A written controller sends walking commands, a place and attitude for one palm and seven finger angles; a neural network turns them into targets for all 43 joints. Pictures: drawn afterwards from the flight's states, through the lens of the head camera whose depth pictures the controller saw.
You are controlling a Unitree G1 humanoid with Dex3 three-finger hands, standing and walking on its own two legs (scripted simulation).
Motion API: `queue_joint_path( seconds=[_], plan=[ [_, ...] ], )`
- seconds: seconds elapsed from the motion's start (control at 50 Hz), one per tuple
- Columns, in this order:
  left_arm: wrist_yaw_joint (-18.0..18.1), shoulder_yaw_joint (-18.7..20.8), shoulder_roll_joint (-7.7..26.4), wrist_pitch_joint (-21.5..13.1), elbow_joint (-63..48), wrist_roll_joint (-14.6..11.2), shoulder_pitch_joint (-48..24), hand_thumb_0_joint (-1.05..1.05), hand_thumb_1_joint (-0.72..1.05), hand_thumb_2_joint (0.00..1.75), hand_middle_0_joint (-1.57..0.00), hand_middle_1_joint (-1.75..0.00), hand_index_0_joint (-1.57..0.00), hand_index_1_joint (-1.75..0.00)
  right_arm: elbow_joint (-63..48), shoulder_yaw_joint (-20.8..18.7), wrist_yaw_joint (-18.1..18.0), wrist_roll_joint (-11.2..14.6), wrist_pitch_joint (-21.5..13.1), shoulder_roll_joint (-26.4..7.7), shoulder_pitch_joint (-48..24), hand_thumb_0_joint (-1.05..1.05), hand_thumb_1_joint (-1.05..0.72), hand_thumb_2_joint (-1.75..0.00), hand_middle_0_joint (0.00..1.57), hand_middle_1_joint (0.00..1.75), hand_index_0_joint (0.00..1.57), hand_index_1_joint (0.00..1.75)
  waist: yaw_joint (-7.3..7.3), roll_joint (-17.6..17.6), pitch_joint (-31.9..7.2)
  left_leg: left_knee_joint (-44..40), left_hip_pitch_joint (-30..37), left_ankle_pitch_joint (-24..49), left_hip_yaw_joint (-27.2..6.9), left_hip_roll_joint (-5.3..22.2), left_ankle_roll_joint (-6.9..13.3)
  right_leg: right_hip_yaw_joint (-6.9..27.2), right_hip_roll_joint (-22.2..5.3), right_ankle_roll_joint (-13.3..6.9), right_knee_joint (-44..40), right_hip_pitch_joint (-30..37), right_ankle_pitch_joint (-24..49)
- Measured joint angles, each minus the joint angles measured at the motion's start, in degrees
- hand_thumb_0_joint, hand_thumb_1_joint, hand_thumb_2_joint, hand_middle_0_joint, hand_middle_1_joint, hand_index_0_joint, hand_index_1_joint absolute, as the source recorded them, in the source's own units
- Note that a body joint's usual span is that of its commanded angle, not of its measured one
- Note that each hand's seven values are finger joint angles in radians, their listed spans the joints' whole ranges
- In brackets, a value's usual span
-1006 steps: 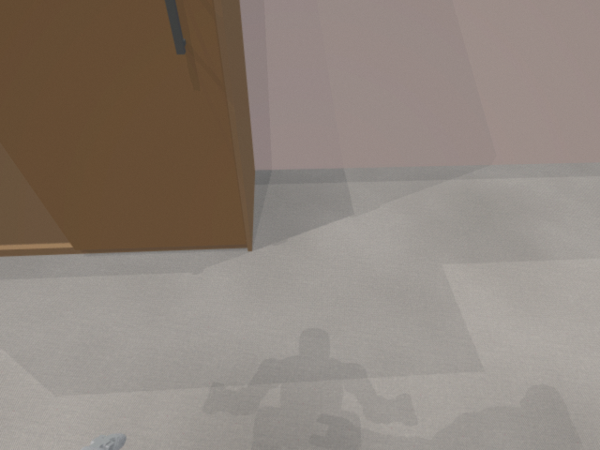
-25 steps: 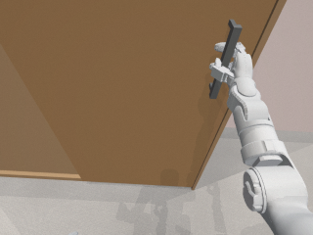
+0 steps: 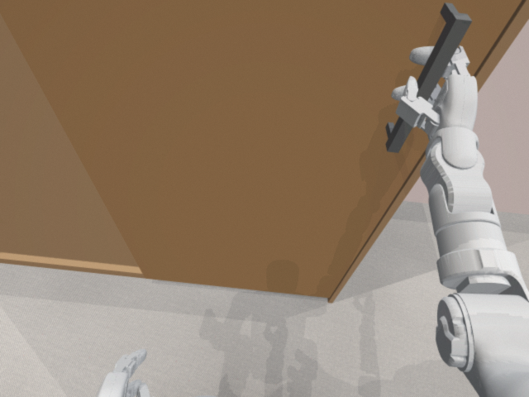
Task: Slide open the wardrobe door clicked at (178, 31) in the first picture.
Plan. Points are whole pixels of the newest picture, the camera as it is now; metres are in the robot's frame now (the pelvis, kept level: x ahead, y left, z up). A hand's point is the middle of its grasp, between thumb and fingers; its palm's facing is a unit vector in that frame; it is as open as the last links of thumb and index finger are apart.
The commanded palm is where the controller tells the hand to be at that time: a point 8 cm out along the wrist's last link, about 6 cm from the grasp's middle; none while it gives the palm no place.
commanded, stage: step sideways, sliding the door along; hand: right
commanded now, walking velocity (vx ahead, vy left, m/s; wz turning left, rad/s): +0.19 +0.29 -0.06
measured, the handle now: (417, 86) +0.51 -0.19 +0.21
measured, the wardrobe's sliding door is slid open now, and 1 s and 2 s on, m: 0.00 0.12 0.48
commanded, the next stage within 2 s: none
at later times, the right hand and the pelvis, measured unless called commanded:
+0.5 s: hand (383, 98) +0.47 -0.13 +0.21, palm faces +0.35 +0.94 -0.05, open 6.2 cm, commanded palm +0.44 -0.11 +0.21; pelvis +0.07 +0.10 +0.00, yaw -7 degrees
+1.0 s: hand (314, 88) +0.49 -0.04 +0.21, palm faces +0.55 +0.83 -0.07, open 6.8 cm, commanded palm +0.45 +0.00 +0.22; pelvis +0.17 +0.24 +0.00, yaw -10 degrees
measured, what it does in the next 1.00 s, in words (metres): steps to the left: left foot, then right foot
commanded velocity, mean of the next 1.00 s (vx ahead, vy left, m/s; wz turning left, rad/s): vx -0.22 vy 0.27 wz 0.15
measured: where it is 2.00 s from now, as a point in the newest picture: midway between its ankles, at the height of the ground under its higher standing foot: outside the picture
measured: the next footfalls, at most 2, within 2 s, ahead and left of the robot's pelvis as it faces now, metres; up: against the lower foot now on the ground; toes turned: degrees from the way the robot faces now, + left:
left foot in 0.56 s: +0.21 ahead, +0.27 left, +0.00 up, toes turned -6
right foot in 0.72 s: +0.11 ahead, +0.00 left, +0.00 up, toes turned -22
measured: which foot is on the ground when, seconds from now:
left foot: down 0.00-0.24, up 0.26-0.54, down 0.56-0.72, up 0.74-0.96, down 0.98-1.00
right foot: down 0.00-0.56, up 0.58-0.70, down 0.72-1.00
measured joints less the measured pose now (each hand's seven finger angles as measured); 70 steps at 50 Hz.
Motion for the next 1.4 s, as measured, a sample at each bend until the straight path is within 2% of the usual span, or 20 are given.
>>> queue_joint_path(
  seconds=[0.06,0.1,0.16,0.22,0.24,0.26,0.36,0.54,0.6,0.66,0.7,0.72,0.84,0.96,1.02,1.1,1.18,1.22,1.3,1.4],
  plan=[
    [-0.4,-0.4,0.3,1.4,0.1,-0.8,0.1,0.01,0.90,0.90,-0.20,-0.30,-0.21,-0.30,-1.7,-0.3,-1.0,-0.7,0.7,0.2,0.0,-0.02,-0.79,-0.87,0.43,1.40,0.17,1.40,-0.47,-0.9,1.7,-6.1,3.1,10.1,2.7,-0.1,1.8,1.6,-1.3,0.9,4.1,-0.2,-2.2],
    [-0.3,0.1,0.4,1.9,1.4,-1.2,0.1,0.01,0.90,0.90,-0.20,-0.30,-0.21,-0.30,-2.3,-0.1,-1.4,-1.5,0.9,1.4,-0.2,-0.02,-0.79,-0.87,0.42,1.40,0.16,1.39,0.08,-1.1,2.1,-6.1,4.7,7.7,5.2,-0.2,3.5,2.5,-1.2,-0.3,11.1,-2.4,-6.8],
    [-0.2,0.9,0.7,1.8,2.7,-1.3,-0.6,0.01,0.91,0.90,-0.20,-0.30,-0.21,-0.30,-4.7,1.6,-1.6,-1.9,0.6,3.3,-0.4,-0.02,-0.79,-0.87,0.42,1.40,0.16,1.38,-1.60,1.0,3.7,-7.8,6.7,6.1,6.4,1.1,4.5,0.6,0.6,-0.8,18.6,-4.4,-12.1],
    [-0.2,1.3,1.7,1.6,1.5,-0.8,-1.9,0.01,0.91,0.90,-0.20,-0.30,-0.20,-0.30,-9.2,3.2,-2.2,-2.0,-0.6,4.8,0.3,-0.01,-0.79,-0.87,0.42,1.40,0.17,1.37,-2.93,2.6,5.5,-7.5,6.8,6.7,7.1,2.3,4.2,-3.5,0.6,-0.8,6.1,-1.3,-2.3],
    [-0.4,1.6,2.5,1.7,0.4,-0.8,-2.4,0.02,0.91,0.90,-0.20,-0.30,-0.20,-0.30,-10.9,3.5,-2.3,-1.8,-0.9,5.1,0.9,-0.01,-0.79,-0.87,0.42,1.40,0.17,1.37,-3.26,1.7,5.6,-4.4,5.1,7.1,7.3,1.6,3.3,-4.0,-0.7,-1.8,0.8,0.5,7.9],
    [-0.8,2.2,2.9,1.8,-0.5,-0.9,-3.3,0.02,0.91,0.90,-0.20,-0.30,-0.20,-0.30,-12.6,3.8,-2.2,-1.3,-1.2,5.1,1.2,-0.01,-0.79,-0.88,0.42,1.40,0.17,1.37,-3.53,1.1,6.0,1.4,2.6,6.2,6.0,1.0,1.5,-3.9,-1.5,-1.8,-0.3,1.2,8.4],
    [-3.9,3.7,1.9,3.0,-3.8,-1.2,-9.3,0.01,0.91,0.90,-0.20,-0.30,-0.20,-0.30,-18.9,3.6,-0.8,-1.4,-1.5,5.3,2.2,-0.01,-0.79,-0.88,0.41,1.41,0.15,1.34,-5.10,0.7,9.9,17.8,-5.9,-0.8,-1.9,1.4,-0.6,-2.5,-3.9,1.6,0.5,3.0,-1.2],
    [-5.7,1.2,-3.1,1.2,-9.3,-1.8,-11.8,0.01,0.91,0.90,-0.20,-0.30,-0.20,-0.30,-26.2,1.3,-0.1,-1.5,-0.1,3.8,6.5,-0.02,-0.78,-0.88,0.43,1.41,0.16,1.30,-8.53,-1.5,11.7,-3.1,-0.8,12.0,-0.2,3.8,-1.8,1.8,-12.2,7.8,0.2,7.4,-2.6],
    [-5.2,0.4,-3.0,0.3,-8.9,-2.2,-12.8,0.01,0.90,0.90,-0.20,-0.30,-0.21,-0.30,-28.4,-1.2,-1.1,-2.0,0.0,3.2,8.8,-0.02,-0.76,-0.88,0.44,1.41,0.15,1.30,-6.39,-2.1,11.4,-6.4,2.2,13.5,2.6,3.6,-2.8,3.9,-12.9,4.1,8.6,3.0,-3.4],
    [-3.3,1.1,-1.4,-0.4,-7.2,-1.9,-13.8,0.01,0.90,0.90,-0.20,-0.30,-0.21,-0.30,-33.2,-2.9,-2.4,-2.1,-0.2,4.3,12.9,-0.02,-0.76,-0.88,0.45,1.41,0.12,1.32,-4.48,-1.5,10.5,-5.8,0.6,11.5,3.5,4.9,-1.7,3.0,-6.8,2.3,13.0,-1.1,-10.5],
    [-2.3,1.8,0.1,-0.7,-6.6,-1.7,-13.5,0.01,0.91,0.90,-0.20,-0.30,-0.21,-0.30,-36.7,-2.8,-3.1,-2.7,-0.2,5.4,15.2,-0.02,-0.76,-0.87,0.45,1.41,0.13,1.33,-3.85,-1.5,10.2,-5.1,-0.6,13.7,3.8,4.7,-1.5,-0.7,-4.9,1.5,6.5,-0.1,-2.6],
    [-2.1,2.4,0.7,-0.5,-6.4,-1.6,-13.1,0.01,0.91,0.90,-0.20,-0.30,-0.21,-0.30,-38.1,-2.3,-3.2,-2.9,-0.1,5.6,16.1,-0.02,-0.76,-0.87,0.45,1.41,0.13,1.32,-4.05,-1.8,10.0,-3.5,-1.5,15.0,4.0,4.0,-1.7,-2.1,-5.5,0.9,2.7,1.5,4.6],
    [-5.4,4.1,0.3,0.8,-7.8,-0.7,-9.5,0.01,0.91,0.90,-0.20,-0.30,-0.20,-0.30,-41.4,-0.8,-1.9,-4.9,-1.6,6.7,20.0,-0.02,-0.77,-0.85,0.45,1.41,0.11,1.27,-7.59,-0.8,11.1,8.5,-4.6,2.2,-0.2,0.4,-1.7,-4.4,-9.8,3.4,-3.8,8.8,-0.2],
    [-6.2,2.2,-2.1,-0.7,-9.7,-0.8,-8.7,0.01,0.91,0.90,-0.20,-0.30,-0.20,-0.30,-44.7,-3.2,-2.3,-4.1,-0.6,5.2,24.5,-0.02,-0.76,-0.87,0.45,1.41,0.10,1.26,-8.23,-1.5,10.6,-3.7,0.2,11.7,0.4,1.4,-1.8,-5.0,-14.1,7.3,-4.3,12.3,-0.9],
    [-5.9,0.7,-2.5,-1.1,-9.3,-1.3,-10.6,0.01,0.91,0.90,-0.20,-0.30,-0.20,-0.30,-45.9,-5.3,-3.0,-3.5,-0.1,4.4,26.0,-0.03,-0.76,-0.87,0.46,1.41,0.08,1.25,-6.71,-2.2,10.4,-8.1,3.1,14.4,2.0,0.7,-0.7,-1.9,-15.3,4.3,5.1,8.1,-2.8],
    [-4.3,0.9,-1.1,-1.7,-7.6,-0.7,-14.3,0.02,0.91,0.90,-0.20,-0.30,-0.20,-0.30,-51.0,-6.1,-4.5,-2.6,-0.7,6.2,30.7,-0.03,-0.77,-0.86,0.45,1.41,0.08,1.28,-5.26,-0.4,9.5,-9.2,0.1,14.2,0.7,1.8,0.7,2.8,-4.2,2.1,19.2,-1.0,-17.3],
    [-3.7,2.0,0.3,-0.2,-7.5,-0.6,-15.2,0.01,0.91,0.90,-0.20,-0.30,-0.20,-0.30,-55.6,-2.9,-5.1,-3.8,-1.5,8.5,33.2,-0.01,-0.77,-0.84,0.45,1.41,0.09,1.26,-4.01,1.1,9.5,-11.6,-0.7,18.8,-0.1,1.6,1.8,-1.5,0.0,2.0,6.8,-0.9,-7.6],
    [-3.8,2.7,0.9,1.3,-8.1,-0.6,-14.2,0.01,0.91,0.90,-0.20,-0.30,-0.20,-0.30,-57.0,-0.2,-4.4,-4.4,-1.1,8.8,34.0,-0.01,-0.78,-0.84,0.45,1.41,0.08,1.22,-3.84,0.7,8.1,-9.5,-1.7,18.9,0.2,-0.1,1.0,-3.7,-1.9,0.3,-0.5,2.0,6.7],
    [-5.6,3.5,-0.2,2.8,-8.8,0.6,-12.2,0.01,0.91,0.90,-0.20,-0.30,-0.20,-0.30,-55.5,4.1,-2.4,-6.1,-2.1,9.6,34.0,0.00,-0.80,-0.84,0.45,1.41,0.06,1.15,-5.41,2.2,7.5,9.0,-5.6,2.2,-2.8,-1.3,-1.1,-5.1,-3.8,-0.2,-2.1,5.7,-1.3],
    [-7.2,2.2,-2.3,1.8,-10.3,1.2,-10.6,0.01,0.91,0.90,-0.20,-0.30,-0.20,-0.30,-54.7,6.5,-2.3,-7.3,-2.6,12.0,35.2,0.01,-0.79,-0.83,0.44,1.41,0.08,1.16,-6.85,0.4,7.9,12.4,-5.3,2.8,-2.1,0.1,-2.3,-6.0,-8.5,2.3,-6.4,9.4,1.0]
  ],
)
